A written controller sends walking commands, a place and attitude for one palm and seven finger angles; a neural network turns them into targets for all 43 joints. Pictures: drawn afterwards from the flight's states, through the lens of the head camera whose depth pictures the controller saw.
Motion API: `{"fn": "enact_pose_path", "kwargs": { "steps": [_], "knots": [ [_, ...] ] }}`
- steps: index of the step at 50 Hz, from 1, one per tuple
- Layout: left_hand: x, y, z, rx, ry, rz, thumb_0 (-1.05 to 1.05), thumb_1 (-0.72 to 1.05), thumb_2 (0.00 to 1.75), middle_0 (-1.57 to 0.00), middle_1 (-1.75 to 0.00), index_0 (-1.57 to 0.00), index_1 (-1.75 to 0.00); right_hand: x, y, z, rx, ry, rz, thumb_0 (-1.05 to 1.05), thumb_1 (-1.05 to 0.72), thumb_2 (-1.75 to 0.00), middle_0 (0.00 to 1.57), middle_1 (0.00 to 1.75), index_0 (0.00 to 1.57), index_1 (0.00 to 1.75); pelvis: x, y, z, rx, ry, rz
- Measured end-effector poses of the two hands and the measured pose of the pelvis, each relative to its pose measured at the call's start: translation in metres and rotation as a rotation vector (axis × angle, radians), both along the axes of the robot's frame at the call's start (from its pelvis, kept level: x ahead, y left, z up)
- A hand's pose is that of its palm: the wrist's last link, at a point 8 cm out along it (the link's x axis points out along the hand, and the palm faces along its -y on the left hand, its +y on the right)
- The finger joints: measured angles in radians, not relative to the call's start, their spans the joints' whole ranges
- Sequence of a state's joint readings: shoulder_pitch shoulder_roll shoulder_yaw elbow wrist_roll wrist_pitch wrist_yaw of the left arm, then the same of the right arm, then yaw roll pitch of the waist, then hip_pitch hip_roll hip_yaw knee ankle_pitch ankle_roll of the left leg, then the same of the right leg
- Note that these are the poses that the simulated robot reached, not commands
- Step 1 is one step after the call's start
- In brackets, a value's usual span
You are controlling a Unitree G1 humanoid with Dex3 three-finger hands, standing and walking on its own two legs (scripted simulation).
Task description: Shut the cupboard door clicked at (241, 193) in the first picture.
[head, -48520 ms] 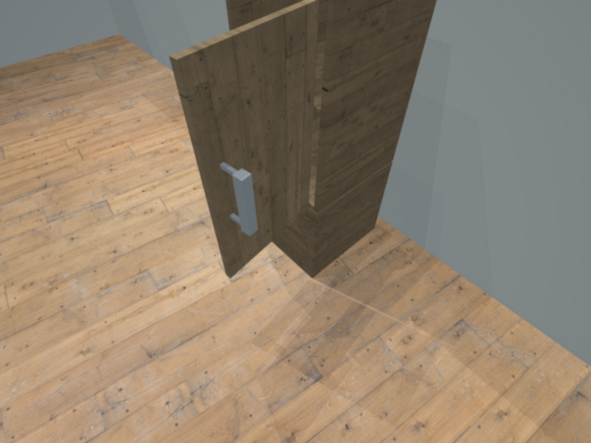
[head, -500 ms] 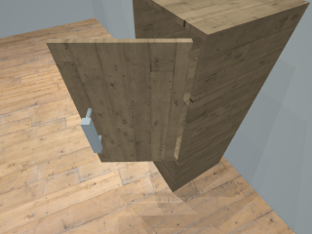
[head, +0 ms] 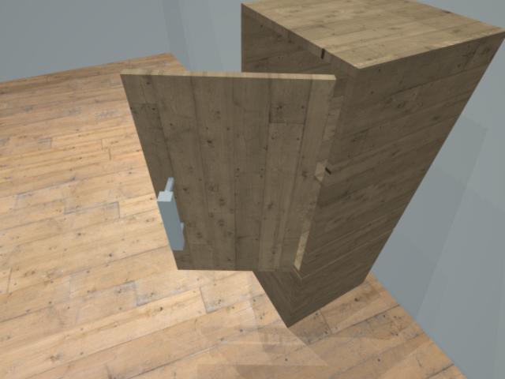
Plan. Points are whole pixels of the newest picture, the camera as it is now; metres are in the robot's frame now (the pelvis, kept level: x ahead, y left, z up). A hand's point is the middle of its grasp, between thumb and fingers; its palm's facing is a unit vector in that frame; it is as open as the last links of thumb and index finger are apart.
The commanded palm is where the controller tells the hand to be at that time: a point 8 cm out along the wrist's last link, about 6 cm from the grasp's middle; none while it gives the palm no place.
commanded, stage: come to a stop and stand still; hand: left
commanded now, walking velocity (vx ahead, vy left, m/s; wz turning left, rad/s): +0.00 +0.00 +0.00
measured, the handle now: (174, 214) +0.45 +0.20 -0.04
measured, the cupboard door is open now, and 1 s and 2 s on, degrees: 60 60 60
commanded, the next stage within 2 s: look again from close up in 0.22 s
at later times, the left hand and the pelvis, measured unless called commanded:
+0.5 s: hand out of the picture +0.07 +0.22 -0.14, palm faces -0.01 -0.95 -0.30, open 7.4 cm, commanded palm none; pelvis +0.00 +0.00 +0.01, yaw +0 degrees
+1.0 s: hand out of the picture +0.15 +0.24 -0.11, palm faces +0.20 -0.94 -0.27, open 7.4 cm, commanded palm +0.11 +0.27 -0.06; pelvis +0.02 -0.01 +0.01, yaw +3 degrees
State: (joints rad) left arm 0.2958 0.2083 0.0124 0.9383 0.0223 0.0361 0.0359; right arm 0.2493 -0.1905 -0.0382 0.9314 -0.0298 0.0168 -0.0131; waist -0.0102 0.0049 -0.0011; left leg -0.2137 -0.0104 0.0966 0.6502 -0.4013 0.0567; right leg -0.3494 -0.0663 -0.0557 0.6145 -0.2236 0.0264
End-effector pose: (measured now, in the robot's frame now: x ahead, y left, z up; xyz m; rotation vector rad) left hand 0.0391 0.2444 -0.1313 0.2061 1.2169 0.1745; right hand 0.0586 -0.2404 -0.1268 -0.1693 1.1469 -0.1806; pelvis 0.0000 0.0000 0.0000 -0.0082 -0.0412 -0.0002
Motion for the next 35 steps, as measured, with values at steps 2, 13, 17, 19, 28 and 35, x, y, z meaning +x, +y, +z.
{"fn": "enact_pose_path", "kwargs": {
  "steps": [2, 13, 17, 19, 28, 35],
  "knots": [
    [-0.01, 0.002, 0.002, 0.007, 0.016, 0.009, 0.0, 0.91, 0.9, -0.2, -0.3, -0.19, -0.3, 0.01, -0.001, 0.002, 0.0, -0.023, 0.019, 0.01, -0.91, -0.9, 0.2, 0.3, 0.19, 0.3, 0.0, 0.001, 0.001, 0.0, -0.001, -0.002],
    [-0.031, 0.007, 0.01, 0.015, 0.079, 0.018, 0.01, 0.91, 0.9, -0.2, -0.3, -0.2, -0.3, 0.019, -0.018, 0.009, -0.027, 0.0, 0.062, 0.01, -0.91, -0.9, 0.2, 0.3, 0.2, 0.3, -0.001, -0.002, 0.008, 0.01, 0.007, 0.0],
    [-0.018, 0.011, 0.012, 0.022, 0.062, 0.002, 0.01, 0.91, 0.9, -0.2, -0.3, -0.2, -0.3, 0.011, -0.028, 0.012, -0.049, 0.038, 0.055, 0.01, -0.91, -0.9, 0.2, 0.3, 0.2, 0.3, 0.001, -0.003, 0.011, 0.01, 0.006, 0.002],
    [-0.008, 0.014, 0.014, 0.028, 0.047, -0.008, 0.01, 0.91, 0.9, -0.2, -0.3, -0.2, -0.3, 0.007, -0.033, 0.013, -0.059, 0.055, 0.051, 0.01, -0.91, -0.9, 0.2, 0.3, 0.2, 0.3, 0.001, -0.004, 0.012, 0.01, 0.005, 0.004],
    [0.041, 0.026, 0.026, 0.062, -0.039, -0.055, 0.01, 0.91, 0.9, -0.2, -0.3, -0.2, -0.3, 0.002, -0.045, 0.019, -0.083, 0.089, 0.038, 0.01, -0.91, -0.9, 0.2, 0.3, 0.2, 0.3, 0.006, -0.005, 0.016, 0.011, 0.001, 0.006],
    [0.065, 0.028, 0.033, 0.074, -0.072, -0.076, 0.01, 0.91, 0.9, -0.2, -0.3, -0.2, -0.3, 0.009, -0.045, 0.02, -0.078, 0.091, 0.041, 0.01, -0.91, -0.9, 0.2, 0.3, 0.2, 0.3, 0.011, -0.005, 0.018, 0.011, 0.003, 0.006]
  ]
}}
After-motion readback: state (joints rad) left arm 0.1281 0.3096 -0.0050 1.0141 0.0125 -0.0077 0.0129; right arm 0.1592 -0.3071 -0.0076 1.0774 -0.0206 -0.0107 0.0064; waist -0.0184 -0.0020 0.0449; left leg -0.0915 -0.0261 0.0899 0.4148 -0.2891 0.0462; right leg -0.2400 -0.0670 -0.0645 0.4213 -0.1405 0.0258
